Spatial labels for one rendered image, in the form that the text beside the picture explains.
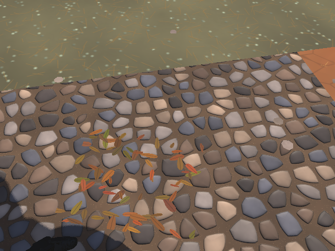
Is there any robot left hand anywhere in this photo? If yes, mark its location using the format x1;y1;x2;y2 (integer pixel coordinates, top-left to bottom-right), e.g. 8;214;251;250
26;236;77;251

